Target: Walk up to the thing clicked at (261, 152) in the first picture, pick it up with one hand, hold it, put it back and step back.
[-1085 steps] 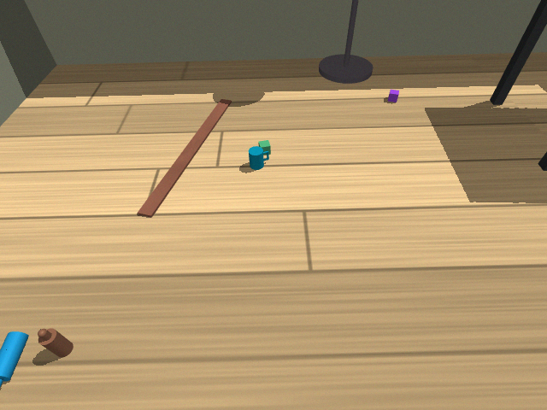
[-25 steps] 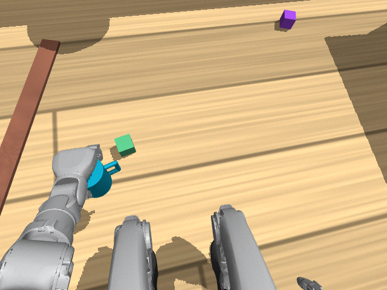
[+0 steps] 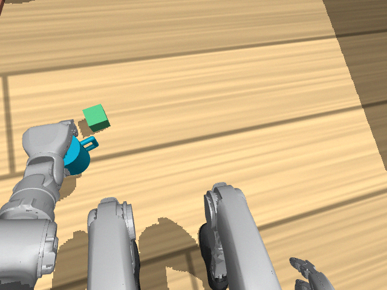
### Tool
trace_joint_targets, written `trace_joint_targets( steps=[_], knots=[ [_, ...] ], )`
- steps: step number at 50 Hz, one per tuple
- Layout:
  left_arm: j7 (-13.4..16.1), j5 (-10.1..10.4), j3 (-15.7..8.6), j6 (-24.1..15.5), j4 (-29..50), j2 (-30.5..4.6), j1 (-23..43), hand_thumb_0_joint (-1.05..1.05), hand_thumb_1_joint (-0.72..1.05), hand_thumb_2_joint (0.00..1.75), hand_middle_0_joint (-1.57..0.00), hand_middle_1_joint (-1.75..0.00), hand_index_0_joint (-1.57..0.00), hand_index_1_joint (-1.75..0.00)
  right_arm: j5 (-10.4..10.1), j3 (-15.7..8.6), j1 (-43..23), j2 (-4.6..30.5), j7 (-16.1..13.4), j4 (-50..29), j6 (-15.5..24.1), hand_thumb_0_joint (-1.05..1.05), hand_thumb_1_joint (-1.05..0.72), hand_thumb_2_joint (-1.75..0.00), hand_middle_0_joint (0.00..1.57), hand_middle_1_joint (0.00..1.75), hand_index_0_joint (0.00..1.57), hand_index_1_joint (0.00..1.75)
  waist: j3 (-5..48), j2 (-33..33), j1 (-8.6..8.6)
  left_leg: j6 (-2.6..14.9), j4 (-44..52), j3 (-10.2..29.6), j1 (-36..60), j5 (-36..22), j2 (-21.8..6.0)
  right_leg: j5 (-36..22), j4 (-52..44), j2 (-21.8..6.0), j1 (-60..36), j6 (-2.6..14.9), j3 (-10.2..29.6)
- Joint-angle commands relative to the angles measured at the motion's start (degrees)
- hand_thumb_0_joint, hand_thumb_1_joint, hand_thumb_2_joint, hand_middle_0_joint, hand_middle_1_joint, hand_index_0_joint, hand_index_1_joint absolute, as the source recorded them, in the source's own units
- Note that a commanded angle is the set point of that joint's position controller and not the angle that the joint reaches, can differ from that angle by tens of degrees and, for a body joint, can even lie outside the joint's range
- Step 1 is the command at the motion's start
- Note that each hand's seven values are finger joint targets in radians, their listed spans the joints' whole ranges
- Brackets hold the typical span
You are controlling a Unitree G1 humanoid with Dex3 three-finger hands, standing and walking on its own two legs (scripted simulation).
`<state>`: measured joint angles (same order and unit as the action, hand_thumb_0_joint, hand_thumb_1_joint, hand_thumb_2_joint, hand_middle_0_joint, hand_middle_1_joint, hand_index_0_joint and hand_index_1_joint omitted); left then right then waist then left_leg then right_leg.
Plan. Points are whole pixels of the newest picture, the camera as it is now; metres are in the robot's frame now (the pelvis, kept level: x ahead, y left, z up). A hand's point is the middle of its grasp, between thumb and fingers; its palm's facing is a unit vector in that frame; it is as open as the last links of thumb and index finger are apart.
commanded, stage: crouch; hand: left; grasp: from above
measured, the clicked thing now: (74, 151) +0.45 +0.24 -0.23
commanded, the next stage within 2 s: lower in 0.42 s
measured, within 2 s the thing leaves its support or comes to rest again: rests again in 1.16 s
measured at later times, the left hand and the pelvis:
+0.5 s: hand (67, 159) +0.43 +0.25 -0.23, palm faces -0.46 -0.04 -0.89, open 10.6 cm; pelvis -0.01 +0.00 -0.05, yaw -1 degrees
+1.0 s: hand (78, 162) +0.43 +0.25 -0.30, palm faces -0.46 -0.06 -0.89, open 10.6 cm; pelvis -0.01 +0.00 -0.10, yaw -3 degrees
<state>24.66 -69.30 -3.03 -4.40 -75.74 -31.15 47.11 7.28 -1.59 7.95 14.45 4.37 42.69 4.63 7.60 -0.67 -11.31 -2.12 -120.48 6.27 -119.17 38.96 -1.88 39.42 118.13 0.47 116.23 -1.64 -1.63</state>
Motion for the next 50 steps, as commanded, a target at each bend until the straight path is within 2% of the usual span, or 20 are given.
trace_joint_targets(
  steps=[1, 2, 4, 7, 10, 11, 13, 14, 17, 19, 23, 30, 33, 35, 37, 39, 40, 42, 47, 50],
  knots=[
    [1.6, 0.5, -2.1, -0.8, 9.2, -15.2, 19.0, 0.00, 0.57, 1.07, -0.95, -0.92, -0.95, -0.91, -0.2, -3.8, 11.9, 12.4, -0.1, -0.8, 0.3, 0.00, -0.91, -0.90, 0.20, 0.30, 0.20, 0.30, 41.3, -13.1, 0.31, 3.09, 10.1, -5.0, 30.0, -13.0, 1.3, -15.9, -11.9, 0.8, -17.8, 3.05, -3.8],
    [1.7, 0.7, -2.7, -1.0, 9.6, -16.0, 19.0, 0.00, 0.57, 1.06, -0.96, -0.90, -0.96, -0.90, -0.3, -3.9, 11.6, 12.1, -0.1, -1.1, 0.3, 0.00, -0.91, -0.90, 0.20, 0.30, 0.20, 0.30, 41.5, -13.0, 0.63, 3.06, 10.1, -4.9, 30.2, -12.8, 1.2, -15.5, -11.5, 0.8, -17.6, 3.15, -3.9],
    [1.7, 0.8, -2.1, -1.7, 10.1, -15.3, 19.8, 0.00, 0.58, 1.06, -0.96, -0.91, -0.96, -0.90, -0.2, -3.7, 11.8, 11.9, 0.1, -1.0, 0.2, 0.00, -0.91, -0.90, 0.20, 0.30, 0.20, 0.30, 41.0, -12.3, 0.08, 3.38, 8.6, -5.2, 28.0, -12.1, 1.2, -15.6, -11.1, 0.9, -17.9, 2.93, -3.8],
    [2.0, 0.2, -3.1, -2.4, 10.2, -17.4, 20.0, 0.00, 0.57, 1.03, -0.95, -0.88, -0.95, -0.88, -0.3, -3.8, 11.9, 12.2, 0.4, -0.9, 0.2, 0.00, -0.91, -0.90, 0.20, 0.30, 0.20, 0.30, 40.8, -12.8, 0.32, 3.33, 7.9, -5.3, 26.7, -11.4, 1.2, -14.7, -9.9, 1.1, -17.1, 3.08, -3.9],
    [2.5, -0.5, -2.9, -2.8, 10.5, -17.0, 20.9, 0.00, 0.55, 1.00, -0.94, -0.87, -0.94, -0.86, -0.1, -3.6, 12.3, 12.2, 0.6, -0.3, 0.2, 0.00, -0.91, -0.90, 0.20, 0.30, 0.20, 0.30, 39.7, -13.9, 0.07, 3.09, 7.1, -5.3, 26.7, -10.7, 1.3, -13.9, -8.7, 0.9, -14.7, 3.28, -4.1],
    [2.9, -0.4, -3.7, -2.9, 11.3, -17.9, 21.8, 0.00, 0.52, 0.99, -0.92, -0.86, -0.92, -0.86, -0.1, -3.8, 12.1, 12.6, 0.4, -0.3, 0.2, 0.00, -0.91, -0.90, 0.20, 0.30, 0.20, 0.30, 41.5, -13.7, 0.24, 3.11, 7.0, -5.0, 27.4, -10.5, 1.2, -13.7, -8.3, 1.1, -14.0, 3.34, -4.3],
    [3.5, -0.5, -3.6, -2.9, 10.6, -17.9, 22.3, 0.00, 0.52, 0.98, -0.92, -0.85, -0.92, -0.85, -0.1, -3.7, 12.1, 12.3, 0.5, -0.3, 0.3, 0.00, -0.91, -0.90, 0.20, 0.30, 0.20, 0.30, 40.7, -14.1, 0.09, 3.11, 6.4, -5.1, 26.8, -9.5, 1.2, -12.7, -7.7, 1.1, -13.1, 3.47, -4.4],
    [3.6, -0.8, -2.8, -2.9, 9.8, -16.8, 22.1, 0.00, 0.52, 0.98, -0.91, -0.86, -0.92, -0.85, 0.2, -3.5, 12.2, 12.5, 0.7, 0.1, 0.5, 0.00, -0.91, -0.90, 0.20, 0.30, 0.20, 0.30, 39.4, -14.5, -0.88, 3.06, 6.3, -5.1, 26.1, -9.1, 1.3, -12.5, -7.5, 0.9, -12.4, 3.43, -4.5],
    [4.1, -1.2, -3.4, -2.8, 9.3, -18.5, 23.4, 0.00, 0.53, 0.97, -0.93, -0.85, -0.93, -0.84, 0.2, -3.5, 12.4, 12.9, 0.7, 0.3, 0.5, 0.00, -0.91, -0.90, 0.20, 0.30, 0.20, 0.30, 41.3, -14.5, -0.58, 3.21, 5.2, -5.2, 26.3, -9.6, 1.2, -13.0, -6.7, 1.1, -12.3, 3.45, -4.6],
    [4.0, -1.0, -2.9, -2.4, 8.1, -17.1, 22.8, 0.00, 0.54, 1.01, -0.94, -0.85, -0.94, -0.85, 0.4, -3.1, 13.0, 13.0, 0.9, 0.6, 0.6, 0.00, -0.91, -0.90, 0.20, 0.30, 0.20, 0.30, 39.8, -14.7, -0.91, 3.07, 5.1, -5.1, 25.6, -9.5, 1.4, -12.9, -6.2, 0.8, -11.2, 3.43, -4.8],
    [4.0, -0.9, -2.4, -2.2, 7.3, -17.5, 25.3, 0.00, 0.52, 1.02, -0.93, -0.85, -0.92, -0.86, 0.3, -3.0, 12.6, 13.5, 1.1, 1.0, 0.8, 0.00, -0.91, -0.90, 0.20, 0.30, 0.20, 0.30, 39.8, -16.5, -1.13, 2.89, 4.6, -4.9, 25.3, -8.4, 1.3, -11.9, -4.6, 1.0, -9.0, 3.83, -5.2],
    [3.2, -0.6, -1.0, -2.4, 1.6, -16.4, 25.9, 0.00, 0.54, 1.05, -0.99, -0.82, -0.96, -0.84, 0.5, -1.6, 13.0, 13.8, 1.6, 1.8, 1.2, 0.00, -0.91, -0.90, 0.20, 0.30, 0.20, 0.30, 34.9, -13.9, -2.39, 3.33, 2.1, -5.1, 19.9, -7.8, 1.4, -11.5, -3.6, 1.2, -7.8, 3.51, -5.4],
    [3.3, -0.9, -1.7, -3.1, -0.8, -18.3, 25.7, 0.00, 0.55, 1.05, -0.99, -0.82, -0.97, -0.84, 0.7, -1.0, 13.0, 14.1, 1.8, 1.8, 1.2, 0.00, -0.91, -0.90, 0.20, 0.30, 0.20, 0.30, 34.9, -12.5, -2.21, 3.55, 0.3, -5.1, 18.2, -8.7, 1.5, -12.5, -2.5, 1.4, -8.6, 3.32, -5.7],
    [3.4, -0.9, -1.2, -3.9, -0.5, -17.5, 26.3, 0.00, 0.58, 1.05, -1.00, -0.85, -0.98, -0.87, 1.1, -0.6, 13.1, 14.2, 2.3, 1.7, 1.5, 0.00, -0.91, -0.90, 0.20, 0.30, 0.20, 0.30, 35.1, -12.7, -2.99, 3.52, -0.6, -5.1, 18.0, -9.4, 1.6, -13.3, -1.9, 1.4, -9.2, 3.09, -5.9],
    [3.9, -1.2, -2.9, -4.7, -0.4, -20.1, 26.3, 0.00, 0.60, 1.03, -1.01, -0.83, -0.99, -0.85, 1.2, -0.8, 13.1, 14.8, 2.4, 1.7, 1.7, 0.00, -0.91, -0.90, 0.20, 0.30, 0.20, 0.30, 35.5, -12.9, -2.41, 3.60, -1.4, -5.1, 16.9, -9.5, 1.6, -13.3, -0.8, 1.5, -9.2, 3.12, -6.1],
    [4.5, -1.0, -3.3, -5.2, -0.1, -20.1, 24.9, 0.00, 0.61, 1.02, -1.01, -0.84, -1.00, -0.85, 1.4, -0.5, 12.8, 14.9, 2.6, 1.3, 1.7, 0.00, -0.91, -0.90, 0.20, 0.30, 0.20, 0.30, 35.6, -13.2, -2.39, 3.45, -1.9, -5.1, 17.3, -9.4, 1.6, -13.3, -0.3, 1.5, -9.0, 3.01, -6.2],
    [4.8, -1.4, -3.3, -5.6, 1.2, -20.8, 26.3, 0.00, 0.62, 1.01, -1.01, -0.85, -1.01, -0.85, 1.6, -0.6, 12.5, 14.9, 2.8, 1.3, 1.8, 0.00, -0.91, -0.90, 0.20, 0.30, 0.20, 0.30, 36.3, -14.8, -2.99, 3.29, -2.3, -5.0, 17.8, -9.3, 1.4, -13.3, 0.5, 1.7, -8.8, 3.16, -6.4],
    [6.0, -1.8, -5.3, -5.8, 2.4, -22.3, 24.4, 0.00, 0.62, 1.00, -1.02, -0.83, -1.01, -0.83, 1.8, -0.8, 12.4, 15.2, 2.7, 1.4, 1.5, 0.00, -0.91, -0.90, 0.20, 0.30, 0.20, 0.30, 37.9, -16.0, -2.00, 3.02, -2.4, -5.1, 18.6, -10.3, 1.6, -14.1, 1.2, 1.7, -8.9, 3.20, -6.4],
    [7.9, -2.4, -4.8, -5.4, 4.6, -21.9, 26.7, 0.00, 0.62, 1.01, -1.02, -0.84, -1.01, -0.85, 2.4, -1.2, 11.5, 15.0, 3.3, 1.4, 1.5, 0.00, -0.91, -0.90, 0.20, 0.30, 0.20, 0.30, 38.6, -19.0, -3.00, 2.91, -4.4, -5.4, 19.2, -10.5, 1.2, -15.1, 2.8, 1.8, -7.1, 3.38, -6.5],
    [9.2, -2.3, -5.8, -4.6, 2.0, -21.8, 24.5, 0.00, 0.58, 1.01, -1.01, -0.76, -0.99, -0.78, 2.6, -0.9, 11.6, 15.1, 3.3, 2.1, 1.3, 0.00, -0.90, -0.90, 0.20, 0.30, 0.20, 0.30, 37.0, -18.3, -2.76, 2.86, -4.6, -5.1, 17.9, -10.6, 1.2, -14.9, 3.4, 1.9, -6.1, 3.33, -6.8]
  ],
)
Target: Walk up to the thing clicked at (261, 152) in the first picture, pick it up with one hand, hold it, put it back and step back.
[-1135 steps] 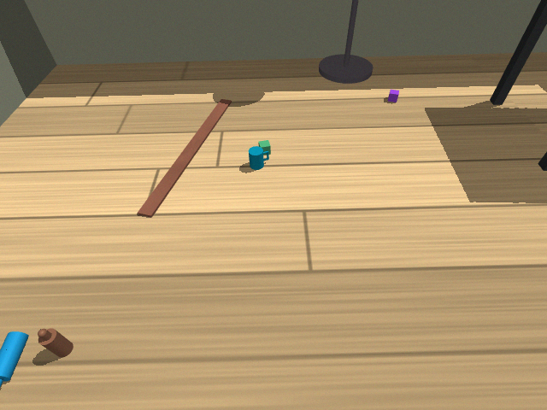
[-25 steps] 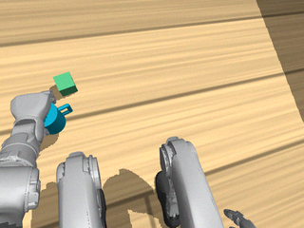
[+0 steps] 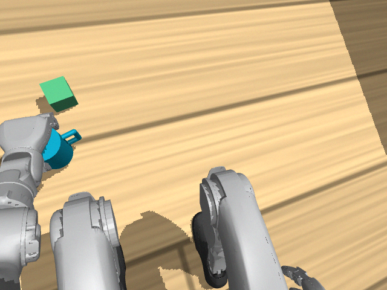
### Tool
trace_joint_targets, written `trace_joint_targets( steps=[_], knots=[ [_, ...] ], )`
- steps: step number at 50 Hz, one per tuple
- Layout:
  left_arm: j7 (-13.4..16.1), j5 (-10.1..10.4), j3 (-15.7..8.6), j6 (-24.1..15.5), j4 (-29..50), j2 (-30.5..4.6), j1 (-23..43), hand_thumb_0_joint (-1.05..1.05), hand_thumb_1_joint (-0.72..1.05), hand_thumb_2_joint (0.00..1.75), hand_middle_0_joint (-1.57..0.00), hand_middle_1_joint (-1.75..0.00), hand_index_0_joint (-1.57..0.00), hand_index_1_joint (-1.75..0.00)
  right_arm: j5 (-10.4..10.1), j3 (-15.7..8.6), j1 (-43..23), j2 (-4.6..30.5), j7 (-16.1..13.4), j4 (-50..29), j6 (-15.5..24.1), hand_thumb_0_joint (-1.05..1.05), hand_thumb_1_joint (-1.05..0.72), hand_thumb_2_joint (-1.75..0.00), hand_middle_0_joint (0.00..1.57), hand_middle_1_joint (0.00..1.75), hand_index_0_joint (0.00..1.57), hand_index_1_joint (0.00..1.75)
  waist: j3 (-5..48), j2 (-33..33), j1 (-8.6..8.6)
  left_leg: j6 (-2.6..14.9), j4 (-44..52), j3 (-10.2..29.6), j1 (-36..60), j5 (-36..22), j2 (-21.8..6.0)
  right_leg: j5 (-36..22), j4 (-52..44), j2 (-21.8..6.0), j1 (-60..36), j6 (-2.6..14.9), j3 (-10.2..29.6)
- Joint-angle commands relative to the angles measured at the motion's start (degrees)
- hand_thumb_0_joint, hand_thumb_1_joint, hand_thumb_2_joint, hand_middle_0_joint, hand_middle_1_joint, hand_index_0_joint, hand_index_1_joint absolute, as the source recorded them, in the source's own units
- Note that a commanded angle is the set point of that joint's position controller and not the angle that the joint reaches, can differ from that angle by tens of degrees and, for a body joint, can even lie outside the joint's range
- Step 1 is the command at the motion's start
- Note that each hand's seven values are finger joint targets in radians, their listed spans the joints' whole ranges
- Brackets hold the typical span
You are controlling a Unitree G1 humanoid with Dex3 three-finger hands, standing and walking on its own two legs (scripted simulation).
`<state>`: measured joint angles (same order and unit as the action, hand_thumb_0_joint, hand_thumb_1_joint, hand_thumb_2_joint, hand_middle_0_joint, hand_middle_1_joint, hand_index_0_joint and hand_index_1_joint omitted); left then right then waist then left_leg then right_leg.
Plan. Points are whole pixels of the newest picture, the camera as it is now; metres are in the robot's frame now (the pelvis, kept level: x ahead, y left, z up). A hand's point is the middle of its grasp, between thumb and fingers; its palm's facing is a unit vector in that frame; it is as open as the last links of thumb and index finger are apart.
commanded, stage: rest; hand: left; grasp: from above
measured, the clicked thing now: (55, 145) +0.45 +0.24 -0.25
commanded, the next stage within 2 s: open in 0.42 s
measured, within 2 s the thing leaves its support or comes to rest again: rests again in 0.16 s
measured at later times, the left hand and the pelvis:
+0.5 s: hand (39, 147) +0.44 +0.27 -0.22, palm faces -0.47 -0.10 -0.88, open 10.6 cm; pelvis +0.00 +0.00 -0.02, yaw -2 degrees
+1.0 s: hand (40, 146) +0.44 +0.27 -0.23, palm faces -0.44 -0.07 -0.90, open 12.5 cm; pelvis +0.00 +0.01 -0.02, yaw -4 degrees
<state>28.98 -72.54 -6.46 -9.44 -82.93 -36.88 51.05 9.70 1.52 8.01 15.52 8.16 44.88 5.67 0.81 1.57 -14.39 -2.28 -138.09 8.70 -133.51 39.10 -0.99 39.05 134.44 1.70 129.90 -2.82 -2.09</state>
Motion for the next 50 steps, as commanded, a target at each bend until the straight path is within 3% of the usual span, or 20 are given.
trace_joint_targets(
  steps=[1, 4, 8, 10, 12, 13, 14, 16, 17, 18, 21, 24, 26, 28, 33, 36, 41, 48, 49, 50],
  knots=[
    [4.9, 0.8, -1.8, 0.5, 9.2, -16.1, 22.3, 0.00, 0.59, 1.00, -0.99, -0.78, -0.98, -0.79, 0.3, -3.9, 11.5, 14.2, -0.3, -0.2, 0.3, 0.00, -0.90, -0.90, 0.20, 0.30, 0.20, 0.30, 43.8, -20.5, -0.48, 3.21, 12.6, -7.5, 31.3, -10.3, 0.3, -14.4, -12.9, 0.8, -19.9, 4.43, -6.4],
    [5.0, 0.8, -1.2, 0.9, 5.5, -15.8, 22.6, 0.00, 0.57, 1.00, -0.98, -0.77, -0.97, -0.79, 0.7, -3.2, 11.6, 14.2, 0.1, 0.3, 0.7, 0.00, -0.90, -0.90, 0.20, 0.30, 0.20, 0.30, 41.3, -18.6, -1.52, 3.39, 11.2, -7.1, 29.7, -9.6, 0.2, -13.8, -12.4, 0.9, -19.2, 4.33, -6.8],
    [5.2, 1.8, -1.7, 0.9, 3.7, -16.3, 20.3, 0.00, 0.59, 1.00, -0.98, -0.82, -0.97, -0.82, 0.8, -2.4, 11.6, 14.5, 0.5, 0.1, 1.0, 0.00, -0.90, -0.90, 0.20, 0.30, 0.20, 0.30, 41.4, -17.3, -0.91, 3.65, 10.3, -7.0, 27.6, -10.8, 0.2, -15.2, -12.2, 1.1, -21.9, 3.89, -6.8],
    [4.9, 1.5, -0.9, 0.6, 2.6, -16.2, 23.2, 0.00, 0.61, 0.99, -0.99, -0.82, -0.99, -0.82, 1.3, -2.0, 11.9, 14.8, 1.0, 0.5, 1.6, 0.00, -0.90, -0.90, 0.20, 0.30, 0.20, 0.30, 40.5, -17.7, -2.54, 3.52, 9.5, -6.6, 28.2, -10.3, 0.2, -14.7, -11.2, 1.2, -20.5, 4.05, -7.5],
    [5.0, 1.9, -2.6, 0.2, 2.7, -17.7, 21.2, 0.00, 0.61, 0.99, -0.98, -0.83, -0.98, -0.83, 1.0, -2.2, 11.4, 15.3, 1.0, 0.1, 1.5, 0.00, -0.90, -0.90, 0.20, 0.30, 0.20, 0.30, 41.8, -18.2, -1.59, 3.39, 9.8, -6.1, 29.1, -11.0, 0.2, -15.0, -11.0, 1.4, -21.0, 4.04, -7.9],
    [4.9, 1.9, -1.7, 0.1, 1.8, -17.5, 21.6, 0.00, 0.62, 0.97, -0.99, -0.83, -0.99, -0.83, 1.2, -1.7, 11.2, 15.0, 1.2, 0.1, 1.7, 0.00, -0.90, -0.90, 0.20, 0.30, 0.20, 0.30, 40.8, -18.5, -2.20, 3.36, 9.0, -6.1, 28.5, -11.0, 0.1, -15.3, -10.7, 1.4, -21.1, 4.02, -7.9],
    [4.9, 1.6, -1.1, -0.2, 1.3, -17.2, 23.0, 0.00, 0.61, 1.00, -0.98, -0.84, -0.98, -0.84, 1.6, -1.3, 11.2, 15.1, 1.6, 0.3, 2.1, 0.00, -0.90, -0.90, 0.20, 0.30, 0.20, 0.30, 39.9, -18.1, -2.74, 3.49, 8.5, -6.1, 27.8, -10.5, 0.1, -15.1, -10.6, 1.6, -20.7, 3.99, -8.0],
    [5.4, 1.3, -2.5, -0.6, 1.1, -18.3, 20.9, 0.00, 0.61, 1.02, -1.00, -0.81, -0.99, -0.82, 1.6, -1.3, 11.3, 15.7, 1.8, 0.2, 2.0, 0.00, -0.90, -0.90, 0.20, 0.30, 0.20, 0.30, 39.5, -17.0, -2.40, 3.61, 8.4, -6.0, 26.3, -10.9, 0.1, -15.5, -11.0, 1.7, -22.1, 3.73, -8.1],
    [5.2, 0.7, -1.6, -0.9, 0.2, -18.1, 22.4, 0.00, 0.62, 1.02, -1.00, -0.83, -1.00, -0.83, 1.7, -0.9, 11.9, 15.6, 2.1, 0.5, 2.1, 0.00, -0.90, -0.90, 0.20, 0.30, 0.20, 0.30, 38.0, -16.5, -3.36, 3.68, 7.8, -6.0, 25.4, -10.5, 0.2, -15.3, -10.6, 1.7, -21.7, 3.67, -8.2],
    [5.3, 0.7, -1.6, -1.3, -1.6, -17.9, 20.6, 0.00, 0.60, 1.00, -0.97, -0.84, -0.98, -0.84, 1.6, -0.8, 11.6, 15.8, 2.1, 0.3, 2.0, 0.00, -0.90, -0.90, 0.20, 0.30, 0.20, 0.30, 37.3, -16.4, -2.53, 3.78, 8.3, -5.9, 24.3, -10.3, 0.2, -15.0, -11.2, 1.9, -21.9, 3.69, -8.2],
    [6.0, 0.6, -1.2, -2.2, -4.0, -17.6, 22.0, 0.00, 0.59, 0.97, -0.94, -0.87, -0.95, -0.86, 1.9, -0.2, 11.4, 16.1, 2.5, 0.1, 2.3, 0.00, -0.90, -0.89, 0.20, 0.30, 0.20, 0.30, 35.7, -13.9, -4.10, 3.94, 7.4, -5.1, 22.9, -9.0, 0.1, -13.9, -10.8, 2.0, -20.4, 3.56, -8.9],
    [6.6, -0.2, -1.1, -3.1, -6.1, -18.7, 21.3, 0.00, 0.61, 0.95, -0.95, -0.86, -0.97, -0.84, 2.0, 0.0, 10.9, 16.5, 2.7, 0.3, 2.7, 0.00, -0.90, -0.90, 0.20, 0.30, 0.20, 0.30, 34.6, -14.5, -3.66, 3.90, 7.6, -5.0, 22.5, -7.7, 0.1, -12.5, -11.2, 2.3, -20.5, 3.54, -8.9],
    [6.8, -0.7, -0.3, -3.4, -7.8, -18.2, 22.6, 0.00, 0.62, 0.93, -0.94, -0.88, -0.97, -0.86, 2.5, 0.4, 10.9, 16.7, 3.1, 0.2, 3.3, 0.00, -0.90, -0.89, 0.20, 0.30, 0.20, 0.30, 33.1, -14.3, -4.70, 3.90, 7.2, -4.7, 22.3, -6.4, 0.2, -11.2, -11.0, 2.3, -19.4, 3.55, -9.1],
    [7.4, -1.2, -1.3, -3.8, -6.2, -20.2, 24.1, 0.00, 0.46, 0.93, -0.78, -0.90, -0.81, -0.88, 2.9, 0.5, 11.5, 17.3, 3.2, 0.1, 3.6, 0.00, -0.89, -0.89, 0.20, 0.30, 0.20, 0.30, 33.3, -14.6, -5.27, 3.96, 6.9, -4.8, 22.1, -6.5, 0.4, -11.2, -11.1, 2.2, -19.9, 3.37, -9.2],
    [8.6, -2.1, -0.8, -4.1, -8.4, -19.9, 23.4, 0.00, 0.08, 0.87, -0.50, -0.92, -0.53, -0.88, 3.2, 0.9, 10.7, 17.6, 3.8, 0.0, 4.7, 0.00, -0.89, -0.89, 0.20, 0.30, 0.20, 0.30, 31.3, -15.0, -5.14, 3.79, 7.3, -4.4, 21.5, -4.2, 0.4, -8.5, -11.2, 2.4, -18.2, 3.64, -9.7],
    [10.1, -2.4, -2.3, -4.2, -6.9, -21.6, 23.0, 0.00, -0.04, 0.87, -0.42, -0.91, -0.45, -0.89, 3.2, 0.6, 10.1, 17.9, 3.9, 0.1, 4.8, 0.00, -0.88, -0.89, 0.20, 0.30, 0.20, 0.30, 32.1, -17.4, -4.36, 3.38, 8.3, -4.2, 22.9, -3.6, 0.3, -7.8, -11.0, 2.6, -17.5, 3.91, -10.0],
    [11.7, -3.3, -1.1, -3.3, -7.5, -20.4, 25.2, 0.00, -0.18, 0.92, -0.31, -0.98, -0.33, -0.95, 3.7, 0.7, 10.0, 18.0, 5.0, 0.2, 5.8, 0.00, -0.89, -0.89, 0.20, 0.30, 0.20, 0.30, 31.6, -19.1, -6.13, 3.24, 7.7, -4.3, 24.0, -4.7, 0.2, -9.6, -10.2, 2.4, -16.3, 3.87, -10.2],
    [11.9, -1.4, -1.3, -1.2, -9.8, -19.9, 24.6, 0.00, -0.29, 1.02, -0.21, -1.08, -0.24, -1.06, 4.1, 0.9, 10.6, 18.1, 6.2, 1.0, 7.0, 0.00, -0.89, -0.90, 0.20, 0.30, 0.20, 0.30, 31.5, -19.4, -6.04, 3.08, 7.7, -4.0, 24.8, -5.4, 0.0, -10.6, -10.1, 2.4, -16.2, 3.83, -10.6],
    [11.8, -1.2, -1.7, -1.1, -8.2, -20.6, 24.1, 0.00, -0.31, 1.03, -0.19, -1.10, -0.22, -1.08, 4.0, 0.9, 10.6, 18.2, 6.3, 0.9, 7.1, 0.00, -0.89, -0.90, 0.20, 0.30, 0.20, 0.30, 32.1, -21.1, -5.26, 2.92, 8.8, -3.9, 25.9, -6.0, 0.0, -10.8, -10.3, 2.5, -16.8, 3.97, -10.6],
    [11.4, -0.9, -1.1, -0.9, -10.1, -19.8, 24.3, 0.00, -0.35, 1.06, -0.18, -1.12, -0.19, -1.10, 4.1, 0.9, 10.6, 18.2, 6.6, 1.0, 7.3, 0.00, -0.89, -0.90, 0.20, 0.30, 0.20, 0.30, 31.4, -20.4, -6.02, 2.95, 8.4, -3.7, 25.1, -5.0, -0.1, -10.1, -9.8, 2.4, -16.0, 4.04, -10.9]
  ],
)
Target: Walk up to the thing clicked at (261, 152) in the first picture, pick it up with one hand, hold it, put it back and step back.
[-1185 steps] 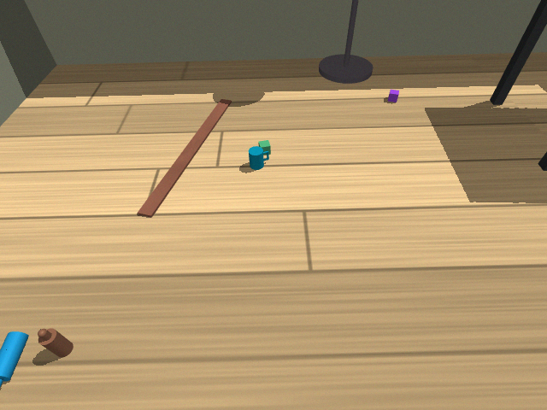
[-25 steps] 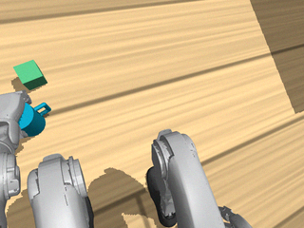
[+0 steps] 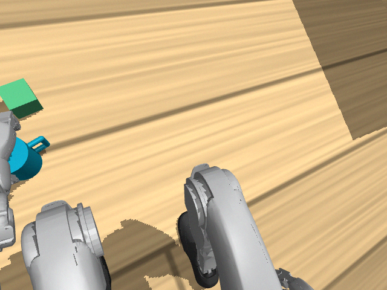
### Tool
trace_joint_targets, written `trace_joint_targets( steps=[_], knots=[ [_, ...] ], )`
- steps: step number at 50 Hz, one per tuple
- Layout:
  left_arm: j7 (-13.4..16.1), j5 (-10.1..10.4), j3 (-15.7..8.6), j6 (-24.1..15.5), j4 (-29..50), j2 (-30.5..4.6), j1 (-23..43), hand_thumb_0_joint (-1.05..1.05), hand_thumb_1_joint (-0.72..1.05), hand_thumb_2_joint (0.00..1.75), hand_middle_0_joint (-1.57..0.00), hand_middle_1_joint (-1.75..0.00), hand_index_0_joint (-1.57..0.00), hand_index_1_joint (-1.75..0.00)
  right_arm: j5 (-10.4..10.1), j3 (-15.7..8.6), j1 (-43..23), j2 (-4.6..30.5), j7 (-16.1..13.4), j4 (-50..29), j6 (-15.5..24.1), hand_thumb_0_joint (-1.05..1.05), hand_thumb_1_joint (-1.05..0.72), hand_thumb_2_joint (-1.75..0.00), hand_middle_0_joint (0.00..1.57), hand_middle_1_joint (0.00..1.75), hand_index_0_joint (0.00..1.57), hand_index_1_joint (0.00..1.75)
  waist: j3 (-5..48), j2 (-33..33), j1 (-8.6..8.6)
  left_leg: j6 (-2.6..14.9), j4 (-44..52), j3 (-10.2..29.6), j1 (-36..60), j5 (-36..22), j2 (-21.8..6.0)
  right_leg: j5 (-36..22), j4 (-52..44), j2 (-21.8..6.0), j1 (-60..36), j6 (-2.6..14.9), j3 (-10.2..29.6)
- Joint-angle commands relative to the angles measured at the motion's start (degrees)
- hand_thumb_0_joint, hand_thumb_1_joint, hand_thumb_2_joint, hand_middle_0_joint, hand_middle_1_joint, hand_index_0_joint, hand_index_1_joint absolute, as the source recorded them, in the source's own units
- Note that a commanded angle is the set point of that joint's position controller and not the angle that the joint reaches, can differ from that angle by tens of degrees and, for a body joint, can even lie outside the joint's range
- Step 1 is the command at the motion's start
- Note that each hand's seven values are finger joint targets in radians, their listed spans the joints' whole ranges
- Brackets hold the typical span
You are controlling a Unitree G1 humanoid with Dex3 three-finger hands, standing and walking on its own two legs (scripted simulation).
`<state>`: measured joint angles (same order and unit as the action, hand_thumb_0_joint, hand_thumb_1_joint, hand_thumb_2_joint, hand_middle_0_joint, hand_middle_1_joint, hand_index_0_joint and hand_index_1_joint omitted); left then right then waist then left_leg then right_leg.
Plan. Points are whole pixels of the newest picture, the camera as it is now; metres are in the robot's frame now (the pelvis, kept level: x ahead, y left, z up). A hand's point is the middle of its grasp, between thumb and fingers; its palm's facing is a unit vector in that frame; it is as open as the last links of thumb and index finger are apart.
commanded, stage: open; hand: left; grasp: from above
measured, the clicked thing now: (22, 154) +0.44 +0.27 -0.25
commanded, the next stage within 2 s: withdraw in 0.56 s
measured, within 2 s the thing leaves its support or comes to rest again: neither
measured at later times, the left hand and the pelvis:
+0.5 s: hand (2, 157) +0.43 +0.29 -0.21, palm faces -0.44 -0.13 -0.89, open 13.5 cm; pelvis +0.00 +0.00 +0.01, yaw +0 degrees
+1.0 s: hand out of the picture +0.45 +0.31 -0.14, palm faces -0.27 -0.07 -0.96, open 14.3 cm; pelvis +0.01 +0.00 +0.02, yaw +2 degrees
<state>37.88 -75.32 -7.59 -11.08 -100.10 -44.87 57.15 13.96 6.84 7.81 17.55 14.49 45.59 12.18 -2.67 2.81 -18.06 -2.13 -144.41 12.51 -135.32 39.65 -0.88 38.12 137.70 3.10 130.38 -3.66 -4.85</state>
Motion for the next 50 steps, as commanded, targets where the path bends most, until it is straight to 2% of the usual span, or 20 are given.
trace_joint_targets(
  steps=[1, 3, 5, 7, 8, 11, 14, 17, 18, 20, 22, 24, 30, 32, 34, 36, 42, 43, 46, 50],
  knots=[
    [2.1, 2.2, 0.1, 0.8, 7.8, -11.6, 19.1, 0.00, -0.35, 1.06, -0.16, -1.14, -0.18, -1.11, 0.0, -4.5, 10.9, 16.3, 0.5, 0.3, 1.0, 0.00, -0.89, -0.90, 0.20, 0.30, 0.20, 0.30, 34.9, -21.2, -2.66, 2.83, 14.7, -7.2, 27.2, -5.5, -0.3, -9.3, -13.0, 0.9, -16.4, 4.74, -8.2],
    [1.5, 2.7, -0.3, 0.9, 8.5, -12.5, 18.2, 0.00, -0.41, 1.07, -0.12, -1.15, -0.14, -1.13, -0.4, -4.2, 10.9, 16.3, 0.7, 0.3, 1.1, 0.00, -0.89, -0.90, 0.20, 0.30, 0.20, 0.30, 35.8, -21.6, -1.91, 2.90, 14.8, -7.3, 27.4, -6.7, -0.2, -10.4, -13.2, 1.0, -17.5, 4.85, -8.0],
    [0.8, 2.9, 0.4, 0.7, 8.7, -11.8, 18.2, 0.00, -0.43, 1.07, -0.11, -1.16, -0.13, -1.13, -0.3, -4.0, 11.2, 16.1, 1.0, 0.1, 1.3, 0.00, -0.89, -0.90, 0.20, 0.30, 0.20, 0.30, 35.6, -21.6, -2.45, 3.03, 14.3, -7.6, 27.3, -7.2, -0.2, -11.0, -13.4, 1.0, -18.3, 4.68, -7.9],
    [0.8, 3.4, -1.1, 0.8, 8.9, -12.8, 14.7, 0.00, -0.45, 1.11, -0.10, -1.16, -0.11, -1.15, -0.6, -3.9, 11.4, 16.3, 0.9, 0.4, 1.1, 0.00, -0.89, -0.90, 0.20, 0.30, 0.20, 0.30, 37.8, -21.0, -1.08, 3.08, 14.4, -7.7, 27.6, -8.9, -0.1, -12.4, -13.9, 1.2, -20.6, 4.64, -7.7],
    [0.4, 3.8, 0.8, 0.5, 9.3, -11.4, 17.2, 0.00, -0.45, 1.08, -0.10, -1.16, -0.11, -1.14, -0.6, -3.6, 11.3, 15.7, 1.2, 0.4, 1.3, 0.00, -0.90, -0.90, 0.20, 0.30, 0.20, 0.30, 36.3, -21.6, -2.32, 3.26, 13.7, -7.9, 26.6, -8.3, -0.2, -12.4, -13.4, 1.2, -20.1, 4.59, -7.3],
    [-0.1, 3.9, -1.1, 0.2, 11.8, -13.4, 16.2, 0.00, -0.45, 1.10, -0.10, -1.16, -0.11, -1.15, -0.6, -4.2, 12.3, 16.5, 1.3, 0.6, 1.4, 0.00, -0.89, -0.90, 0.20, 0.30, 0.20, 0.30, 37.7, -22.2, -1.59, 2.90, 14.4, -7.6, 28.5, -9.9, -0.2, -13.2, -13.4, 1.0, -20.7, 4.70, -8.0],
    [-0.5, 3.8, 0.2, -0.2, 12.4, -11.7, 16.8, 0.00, -0.45, 1.11, -0.10, -1.18, -0.11, -1.16, -0.4, -3.9, 12.4, 16.4, 1.7, 0.9, 1.6, 0.00, -0.90, -0.90, 0.20, 0.30, 0.20, 0.30, 38.7, -22.5, -2.60, 2.79, 13.9, -7.5, 30.2, -11.7, -0.3, -15.5, -13.0, 1.2, -21.5, 4.65, -8.1],
    [-0.2, 4.2, -1.9, -0.4, 12.4, -13.7, 14.5, 0.00, -0.45, 1.11, -0.10, -1.16, -0.11, -1.15, -0.6, -4.1, 12.4, 16.8, 1.6, 0.5, 1.5, 0.00, -0.90, -0.90, 0.20, 0.30, 0.20, 0.30, 37.9, -21.7, -1.12, 3.06, 14.3, -7.8, 28.2, -10.5, -0.3, -14.1, -14.1, 1.2, -22.1, 4.55, -8.0],
    [-0.2, 4.6, -1.7, -0.4, 11.7, -12.4, 12.6, 0.00, -0.47, 1.11, -0.09, -1.16, -0.10, -1.15, -1.1, -4.2, 12.0, 16.2, 1.5, 0.8, 1.1, 0.00, -0.90, -0.90, 0.20, 0.30, 0.20, 0.30, 38.5, -21.5, -0.38, 3.06, 14.8, -7.7, 28.0, -10.2, -0.4, -13.9, -14.2, 1.4, -22.5, 4.67, -7.7],
    [-0.3, 4.4, -0.4, -0.7, 12.6, -12.1, 15.4, 0.00, -0.46, 1.08, -0.09, -1.15, -0.10, -1.14, -0.9, -3.9, 11.8, 16.0, 1.7, 0.9, 1.1, 0.00, -0.90, -0.90, 0.20, 0.30, 0.20, 0.30, 38.0, -21.5, -1.51, 3.14, 14.3, -7.7, 27.7, -9.5, -0.4, -13.6, -14.2, 1.4, -21.9, 4.62, -7.6],
    [-0.1, 4.2, -1.6, -0.5, 13.1, -13.1, 13.6, 0.00, -0.46, 1.10, -0.09, -1.15, -0.10, -1.14, -1.1, -4.3, 11.6, 16.3, 1.4, 0.5, 0.9, 0.00, -0.89, -0.90, 0.20, 0.30, 0.20, 0.30, 38.1, -22.1, -0.51, 2.97, 14.7, -7.7, 28.3, -9.6, -0.3, -13.2, -14.1, 1.3, -21.4, 4.82, -7.7],
    [-0.4, 3.6, -0.1, -0.6, 12.9, -12.2, 16.4, 0.00, -0.45, 1.13, -0.10, -1.16, -0.10, -1.15, -0.9, -4.4, 11.8, 16.3, 1.5, 0.7, 0.9, 0.00, -0.89, -0.90, 0.20, 0.30, 0.20, 0.30, 37.6, -21.9, -2.08, 2.99, 14.3, -7.6, 28.6, -9.0, -0.4, -12.8, -13.8, 1.2, -20.3, 4.77, -7.9],
    [0.4, 3.8, -1.9, -0.5, 13.0, -13.0, 13.9, 0.00, -0.46, 1.10, -0.09, -1.15, -0.10, -1.14, -1.1, -4.5, 11.5, 16.4, 1.2, 0.5, 0.5, 0.00, -0.89, -0.90, 0.20, 0.30, 0.20, 0.30, 38.4, -21.4, -0.49, 3.03, 15.2, -7.6, 28.1, -8.8, -0.3, -12.1, -14.6, 1.4, -21.5, 4.83, -7.7],
    [0.1, 3.3, -0.2, -0.4, 12.8, -11.8, 16.7, 0.00, -0.44, 1.10, -0.10, -1.16, -0.11, -1.14, -0.9, -4.4, 11.9, 16.3, 1.4, 0.6, 0.8, 0.00, -0.89, -0.90, 0.20, 0.30, 0.20, 0.30, 37.4, -21.6, -2.23, 2.93, 14.6, -7.5, 28.9, -9.4, -0.3, -13.0, -13.7, 1.2, -20.2, 4.74, -8.2],
    [0.0, 3.4, -0.1, -0.3, 11.3, -12.3, 16.2, 0.00, -0.52, 1.01, -0.06, -1.08, -0.08, -1.06, -1.0, -4.5, 11.1, 16.4, 1.3, 0.6, 0.8, 0.00, -0.91, -0.90, 0.20, 0.30, 0.20, 0.30, 36.5, -21.3, -1.92, 3.08, 14.5, -7.4, 27.9, -8.5, -0.5, -12.3, -14.0, 1.3, -19.6, 4.82, -8.0],
    [0.3, 3.8, -1.9, -0.3, 13.1, -13.8, 14.8, 0.00, -0.53, 0.99, -0.06, -1.04, -0.07, -1.03, -1.4, -4.6, 11.2, 16.5, 1.0, 0.4, 0.3, 0.00, -0.91, -0.90, 0.20, 0.30, 0.20, 0.30, 38.4, -21.1, -0.52, 3.18, 15.0, -7.5, 27.9, -9.0, -0.4, -12.4, -14.6, 1.4, -21.5, 4.77, -7.5],
    [-0.2, 5.7, -2.2, 2.1, 26.8, -13.2, 12.4, 0.00, -0.55, 1.00, -0.07, -1.02, -0.07, -1.02, -2.8, -7.1, 9.7, 15.1, 0.6, -1.0, -1.1, 0.00, -0.91, -0.90, 0.20, 0.30, 0.20, 0.30, 47.3, -29.6, 2.77, 2.12, 17.9, -8.6, 35.2, -11.9, -0.4, -15.0, -13.3, 0.7, -21.4, 5.72, -6.6],
    [-1.0, 6.3, -1.9, 2.9, 28.3, -12.9, 12.1, 0.00, -0.56, 1.00, -0.07, -1.02, -0.07, -1.02, -3.2, -7.8, 9.5, 15.0, 0.5, -1.2, -1.5, 0.00, -0.91, -0.91, 0.20, 0.30, 0.20, 0.30, 48.2, -29.2, 3.01, 2.14, 18.1, -8.7, 36.0, -12.0, -0.6, -15.3, -13.5, 0.7, -21.3, 5.80, -6.2],
    [-3.0, 8.7, -2.6, 5.6, 39.3, -13.1, 9.9, 0.00, -0.56, 1.00, -0.07, -1.00, -0.07, -1.01, -5.4, -10.2, 9.0, 15.0, -0.4, -3.0, -3.4, 0.00, -0.91, -0.91, 0.20, 0.30, 0.20, 0.30, 54.7, -31.9, 6.28, 1.93, 21.2, -9.7, 40.0, -13.5, -0.5, -16.5, -14.7, 0.0, -21.5, 6.24, -4.9],
    [-8.9, 10.0, -0.8, 9.7, 43.3, -10.9, 8.7, 0.00, -0.56, 1.01, -0.09, -0.98, -0.07, -0.99, -7.6, -12.0, 11.9, 13.9, -2.1, -2.8, -6.6, 0.00, -0.91, -0.91, 0.20, 0.30, 0.20, 0.30, 54.5, -25.1, 6.93, 2.97, 24.6, -11.1, 38.9, -11.8, -0.2, -15.3, -21.1, 0.0, -25.6, 5.79, -2.6]
  ],
)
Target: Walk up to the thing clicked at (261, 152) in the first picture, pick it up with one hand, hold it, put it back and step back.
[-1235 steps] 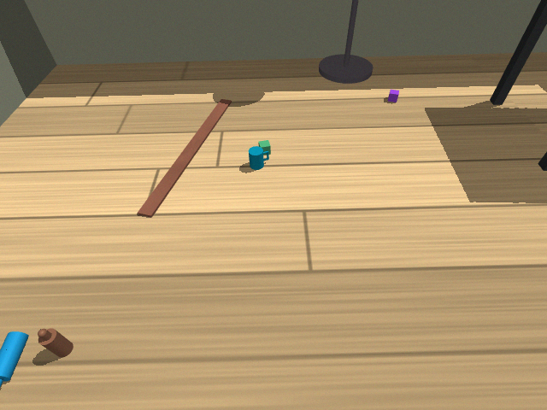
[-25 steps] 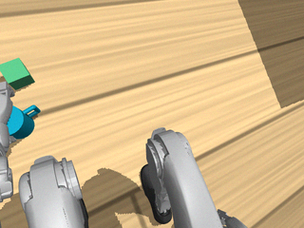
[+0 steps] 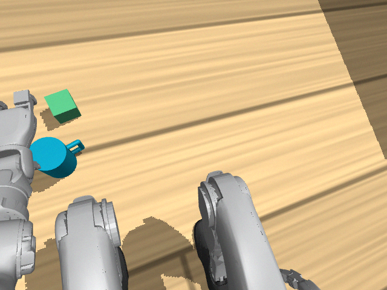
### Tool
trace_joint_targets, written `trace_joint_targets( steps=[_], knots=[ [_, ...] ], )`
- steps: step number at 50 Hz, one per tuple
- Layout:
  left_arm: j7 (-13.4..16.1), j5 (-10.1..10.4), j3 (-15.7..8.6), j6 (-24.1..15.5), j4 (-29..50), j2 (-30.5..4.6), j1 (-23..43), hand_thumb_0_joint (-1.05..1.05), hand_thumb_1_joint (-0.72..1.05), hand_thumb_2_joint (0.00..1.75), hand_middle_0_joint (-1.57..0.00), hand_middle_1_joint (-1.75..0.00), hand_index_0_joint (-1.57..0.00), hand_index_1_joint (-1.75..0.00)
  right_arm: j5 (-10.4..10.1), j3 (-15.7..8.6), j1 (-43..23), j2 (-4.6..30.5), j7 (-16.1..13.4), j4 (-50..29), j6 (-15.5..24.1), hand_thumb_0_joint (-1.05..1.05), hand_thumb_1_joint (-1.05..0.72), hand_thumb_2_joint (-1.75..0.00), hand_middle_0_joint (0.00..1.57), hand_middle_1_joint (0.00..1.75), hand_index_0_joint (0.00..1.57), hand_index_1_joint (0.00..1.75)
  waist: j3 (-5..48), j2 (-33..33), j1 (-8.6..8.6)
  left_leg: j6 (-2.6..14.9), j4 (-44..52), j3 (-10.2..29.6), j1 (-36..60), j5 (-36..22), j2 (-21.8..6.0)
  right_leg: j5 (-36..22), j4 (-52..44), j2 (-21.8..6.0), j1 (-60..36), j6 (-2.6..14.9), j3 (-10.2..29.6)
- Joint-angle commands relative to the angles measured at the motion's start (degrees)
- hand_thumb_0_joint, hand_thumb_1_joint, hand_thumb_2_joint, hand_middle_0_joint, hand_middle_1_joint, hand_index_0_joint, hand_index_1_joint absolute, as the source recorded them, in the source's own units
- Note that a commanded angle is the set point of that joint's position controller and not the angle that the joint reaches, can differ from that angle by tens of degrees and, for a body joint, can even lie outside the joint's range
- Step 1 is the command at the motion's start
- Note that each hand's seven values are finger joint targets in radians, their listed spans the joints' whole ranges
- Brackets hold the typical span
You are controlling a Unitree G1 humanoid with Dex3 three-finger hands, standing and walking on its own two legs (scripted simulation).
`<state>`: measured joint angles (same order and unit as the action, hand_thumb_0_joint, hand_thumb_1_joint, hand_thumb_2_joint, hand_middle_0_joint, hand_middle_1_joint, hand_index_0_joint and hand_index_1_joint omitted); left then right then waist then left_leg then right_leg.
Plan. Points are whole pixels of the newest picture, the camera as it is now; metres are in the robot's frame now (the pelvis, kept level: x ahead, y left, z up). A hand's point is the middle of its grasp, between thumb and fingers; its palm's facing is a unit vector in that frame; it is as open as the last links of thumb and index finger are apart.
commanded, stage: withdraw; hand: left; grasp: from above
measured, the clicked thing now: (61, 155) +0.44 +0.25 -0.27
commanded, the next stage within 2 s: home in 0.66 s
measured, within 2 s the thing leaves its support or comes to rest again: neither
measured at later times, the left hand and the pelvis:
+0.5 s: hand (16, 154) +0.41 +0.28 -0.11, palm faces -0.50 -0.05 -0.87, open 14.1 cm; pelvis -0.02 -0.01 +0.05, yaw +3 degrees
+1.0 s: hand out of the picture +0.45 +0.31 -0.07, palm faces -0.41 -0.11 -0.91, open 12.9 cm; pelvis -0.01 +0.00 +0.05, yaw +2 degrees
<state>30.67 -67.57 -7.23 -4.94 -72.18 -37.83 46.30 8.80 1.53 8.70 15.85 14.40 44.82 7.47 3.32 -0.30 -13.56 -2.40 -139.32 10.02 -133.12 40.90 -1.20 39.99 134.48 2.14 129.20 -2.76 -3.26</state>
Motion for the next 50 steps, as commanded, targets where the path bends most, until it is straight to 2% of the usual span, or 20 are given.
trace_joint_targets(
  steps=[1, 3, 6, 10, 12, 14, 17, 20, 23, 24, 25, 28, 31, 34, 37, 40, 43, 46, 48, 50],
  knots=[
    [-3.8, 2.3, -0.4, 4.5, 15.0, -17.5, 19.8, 0.00, -0.57, 1.01, -0.09, -0.98, -0.07, -1.00, -2.6, -6.7, 11.3, 15.2, -2.3, -2.3, -2.8, 0.00, -0.92, -0.91, 0.20, 0.30, 0.20, 0.30, 47.8, -20.0, 2.22, 3.53, 20.1, -8.6, 36.0, -13.1, 0.3, -17.0, -19.1, 1.0, -25.8, 4.76, -4.0],
    [-8.6, 3.2, 3.5, 5.5, 10.5, -12.3, 19.0, 0.00, -0.59, 1.04, -0.08, -1.00, -0.06, -1.02, -3.1, -6.3, 12.1, 13.8, -3.1, -2.4, -4.1, 0.00, -0.92, -0.91, 0.20, 0.30, 0.20, 0.30, 43.1, -15.0, 1.00, 4.08, 21.2, -8.2, 33.7, -11.4, 0.6, -15.0, -21.7, 1.2, -26.3, 4.51, -3.8],
    [-15.9, 6.7, 8.0, 5.1, 5.4, -5.8, 13.3, 0.00, -0.59, 1.04, -0.07, -1.01, -0.05, -1.03, -4.0, -6.4, 12.0, 12.8, -4.7, -3.8, -5.3, 0.00, -0.92, -0.91, 0.20, 0.30, 0.20, 0.30, 34.7, -4.6, 0.15, 5.11, 22.9, -7.9, 26.6, -6.8, 1.0, -9.8, -25.5, 1.4, -28.5, 4.13, -3.3],
    [-23.9, 8.4, 10.3, 2.4, 8.2, -6.3, 13.4, 0.00, -0.56, 1.04, -0.08, -1.02, -0.06, -1.03, -5.2, -6.1, 10.8, 13.7, -7.2, -6.5, -6.5, 0.00, -0.91, -0.91, 0.20, 0.30, 0.20, 0.30, 30.2, 0.5, 1.32, 5.20, 24.9, -8.1, 25.7, -7.5, 1.4, -9.4, -28.3, 1.0, -32.4, 4.55, -2.7],
    [-25.3, 8.7, 10.6, 0.1, 9.2, -5.6, 15.3, 0.00, -0.54, 1.03, -0.08, -1.02, -0.07, -1.03, -5.2, -5.3, 10.7, 13.6, -8.0, -7.0, -6.7, 0.00, -0.91, -0.90, 0.20, 0.30, 0.20, 0.30, 28.7, 1.4, 0.88, 5.07, 24.8, -8.0, 25.5, -8.1, 1.4, -9.8, -28.7, 0.6, -32.1, 4.59, -2.5],
    [-25.3, 7.3, 10.0, -2.8, 8.9, -7.4, 17.6, 0.00, -0.55, 1.02, -0.08, -1.01, -0.07, -1.02, -5.1, -4.4, 10.3, 13.1, -8.8, -6.9, -6.9, 0.00, -0.91, -0.90, 0.20, 0.30, 0.20, 0.30, 28.0, -0.3, 1.46, 4.86, 24.6, -8.4, 25.6, -7.9, 1.5, -9.1, -28.0, 0.5, -30.6, 4.81, -2.2],
    [-21.9, 3.9, 7.8, -7.5, 10.1, -11.7, 23.1, 0.00, -0.56, 1.03, -0.09, -1.00, -0.07, -1.02, -4.4, -3.5, 9.3, 12.3, -9.5, -6.7, -7.0, 0.00, -0.91, -0.91, 0.20, 0.30, 0.20, 0.30, 32.4, -4.2, 2.23, 4.61, 23.2, -8.8, 27.9, -8.1, 1.4, -9.4, -26.2, 0.5, -28.9, 4.73, -1.6],
    [-15.5, -1.0, 6.8, -10.3, 5.7, -11.6, 24.8, 0.00, -0.55, 1.02, -0.08, -1.00, -0.07, -1.01, -3.3, -2.6, 7.9, 12.2, -9.2, -6.1, -7.2, 0.00, -0.91, -0.90, 0.20, 0.30, 0.20, 0.30, 33.9, -11.1, 2.29, 3.65, 23.5, -8.5, 31.8, -8.3, 1.5, -9.6, -22.7, 0.5, -23.7, 5.18, -2.7],
    [-9.4, -5.3, 7.6, -10.7, -1.8, -10.0, 28.4, 0.00, -0.55, 1.01, -0.07, -1.01, -0.06, -1.01, -2.0, -2.3, 8.6, 12.7, -8.8, -4.9, -7.0, 0.00, -0.91, -0.90, 0.20, 0.30, 0.20, 0.30, 32.7, -13.3, -0.60, 3.24, 22.5, -8.2, 32.5, -7.6, 1.7, -9.1, -21.2, 0.3, -19.6, 5.26, -4.0],
    [-7.4, -5.8, 7.3, -10.7, -3.0, -9.9, 29.7, 0.00, -0.55, 1.01, -0.07, -1.01, -0.07, -1.01, -1.5, -2.2, 8.6, 13.0, -8.8, -4.7, -6.7, 0.00, -0.91, -0.90, 0.20, 0.30, 0.20, 0.30, 33.1, -13.7, -0.88, 3.12, 22.3, -8.0, 32.8, -7.2, 1.7, -8.7, -20.7, 0.3, -18.3, 5.27, -4.3],
    [-5.5, -6.4, 5.6, -10.6, -3.4, -12.9, 32.1, 0.00, -0.55, 1.01, -0.07, -1.01, -0.07, -1.02, -1.2, -2.2, 8.7, 13.7, -8.8, -4.4, -6.5, 0.00, -0.91, -0.90, 0.20, 0.30, 0.20, 0.30, 34.6, -15.7, -0.67, 3.06, 22.2, -7.9, 33.0, -6.7, 1.9, -8.1, -20.1, 0.1, -17.5, 5.27, -4.5],
    [-1.0, -7.9, 2.6, -8.6, -5.4, -16.6, 33.9, 0.00, -0.55, 1.00, -0.07, -1.02, -0.07, -1.01, 0.0, -2.6, 10.0, 14.7, -8.5, -3.6, -5.2, 0.00, -0.91, -0.90, 0.20, 0.30, 0.20, 0.30, 37.5, -17.9, -1.03, 2.80, 21.2, -8.4, 34.6, -6.9, 1.9, -8.3, -18.8, -0.3, -17.4, 4.98, -4.9],
    [1.6, -8.2, 0.1, -6.0, -4.6, -20.1, 35.5, 0.00, -0.55, 1.00, -0.07, -1.01, -0.07, -1.01, 0.7, -2.9, 9.5, 14.9, -8.3, -3.7, -4.0, 0.00, -0.91, -0.90, 0.20, 0.30, 0.20, 0.30, 40.0, -21.9, -1.21, 2.58, 20.7, -8.3, 36.1, -5.2, 1.6, -6.9, -16.6, -0.6, -16.0, 5.14, -5.0],
    [2.4, -6.1, -2.8, -3.6, 0.0, -23.4, 37.2, 0.00, -0.53, 0.99, -0.07, -1.00, -0.08, -1.00, 1.1, -3.3, 9.3, 15.2, -8.1, -4.3, -3.3, 0.00, -0.90, -0.90, 0.20, 0.30, 0.20, 0.30, 45.8, -23.9, -0.57, 2.97, 20.2, -8.9, 36.8, -4.6, 1.7, -6.9, -16.6, -0.9, -17.3, 5.03, -4.6],
    [0.1, -3.6, -1.4, -1.2, 0.1, -22.4, 34.5, 0.00, -0.46, 0.91, -0.16, -0.91, -0.16, -0.91, 0.2, -3.4, 10.3, 15.1, -7.8, -3.9, -2.8, 0.00, -0.88, -0.89, 0.20, 0.30, 0.20, 0.30, 47.4, -23.5, -0.20, 3.18, 19.8, -9.2, 37.4, -5.6, 1.3, -7.9, -17.4, -0.6, -17.6, 5.33, -4.2],
    [-4.3, -0.9, 0.2, 0.1, 0.1, -20.4, 30.3, 0.00, -0.50, 0.97, -0.09, -0.99, -0.10, -0.98, -0.8, -3.6, 12.7, 14.1, -7.8, -2.8, -3.5, 0.00, -0.90, -0.90, 0.20, 0.30, 0.20, 0.30, 48.0, -19.0, 0.20, 4.08, 20.0, -9.5, 33.3, -6.8, 1.5, -8.9, -20.0, 0.2, -23.5, 4.86, -3.7],
    [-10.2, 2.2, 1.8, 0.5, 4.5, -17.9, 27.7, 0.00, -0.26, 0.91, -0.24, -0.75, -0.22, -0.74, -2.0, -4.4, 15.3, 13.7, -7.9, -2.0, -4.3, 0.00, -0.88, -0.89, 0.20, 0.30, 0.20, 0.30, 47.1, -16.0, 0.88, 4.27, 21.5, -9.1, 33.8, -9.4, 1.5, -11.3, -21.4, 0.3, -26.5, 4.77, -4.0],
    [-16.1, 5.7, 3.8, 1.4, 5.0, -12.7, 15.3, 0.00, -0.05, 0.90, -0.24, -0.60, -0.22, -0.62, -3.7, -5.1, 16.0, 13.6, -7.8, -3.9, -5.8, 0.00, -0.89, -0.90, 0.20, 0.30, 0.20, 0.30, 45.7, -12.0, 2.81, 4.10, 25.2, -8.1, 36.2, -12.6, 1.6, -13.8, -23.2, 0.1, -30.1, 4.59, -4.3],
    [-19.1, 9.1, 2.1, 1.6, 13.1, -13.9, 9.8, 0.00, 0.11, 0.83, -0.21, -0.47, -0.20, -0.48, -5.0, -5.9, 15.9, 13.7, -8.1, -6.4, -7.1, 0.00, -0.89, -0.90, 0.20, 0.30, 0.20, 0.30, 47.6, -9.5, 4.77, 4.36, 27.2, -8.0, 37.6, -13.9, 1.5, -15.3, -25.7, -0.1, -34.8, 4.29, -3.6],
    [-22.2, 13.6, 2.7, 2.1, 22.1, -10.3, 3.0, 0.00, 0.27, 0.78, -0.19, -0.36, -0.18, -0.36, -5.8, -6.2, 14.8, 13.3, -8.4, -8.7, -7.9, 0.00, -0.90, -0.90, 0.20, 0.30, 0.20, 0.30, 45.9, -7.9, 5.85, 4.28, 29.1, -8.1, 38.9, -16.0, 1.6, -17.1, -28.2, -0.3, -37.1, 4.33, -3.0]
  ],
)
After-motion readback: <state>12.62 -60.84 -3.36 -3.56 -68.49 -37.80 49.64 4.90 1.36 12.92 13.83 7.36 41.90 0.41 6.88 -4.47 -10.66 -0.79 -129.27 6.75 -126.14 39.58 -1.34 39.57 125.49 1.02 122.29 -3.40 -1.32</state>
